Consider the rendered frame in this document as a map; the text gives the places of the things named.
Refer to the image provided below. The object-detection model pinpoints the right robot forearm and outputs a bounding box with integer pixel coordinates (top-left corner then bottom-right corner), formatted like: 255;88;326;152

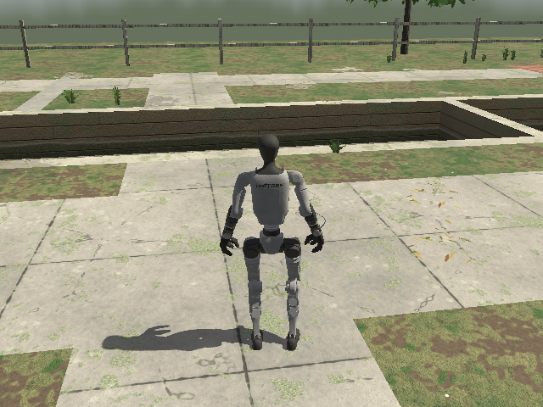
305;203;322;237

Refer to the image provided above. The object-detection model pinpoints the left robot forearm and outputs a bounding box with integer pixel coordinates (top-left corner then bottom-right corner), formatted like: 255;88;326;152
222;205;238;239

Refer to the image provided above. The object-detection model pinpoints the right robot upper arm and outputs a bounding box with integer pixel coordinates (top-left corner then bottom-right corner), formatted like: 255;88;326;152
287;170;312;217

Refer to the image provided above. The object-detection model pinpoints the right robot hand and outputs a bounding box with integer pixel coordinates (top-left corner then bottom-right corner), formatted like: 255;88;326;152
305;234;324;253

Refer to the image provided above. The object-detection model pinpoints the left robot upper arm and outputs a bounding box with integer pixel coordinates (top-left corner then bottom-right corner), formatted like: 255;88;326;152
229;171;252;219

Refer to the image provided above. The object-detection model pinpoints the left robot foot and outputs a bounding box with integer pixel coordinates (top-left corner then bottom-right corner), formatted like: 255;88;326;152
251;330;263;350

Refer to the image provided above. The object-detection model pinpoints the right robot foot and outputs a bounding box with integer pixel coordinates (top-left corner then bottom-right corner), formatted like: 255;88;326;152
287;328;300;350

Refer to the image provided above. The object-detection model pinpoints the left robot hand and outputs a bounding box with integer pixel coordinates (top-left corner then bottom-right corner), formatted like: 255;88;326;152
220;236;239;256

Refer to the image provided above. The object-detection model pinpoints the robot foot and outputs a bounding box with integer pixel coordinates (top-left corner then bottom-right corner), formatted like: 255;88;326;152
251;330;263;350
287;328;300;350

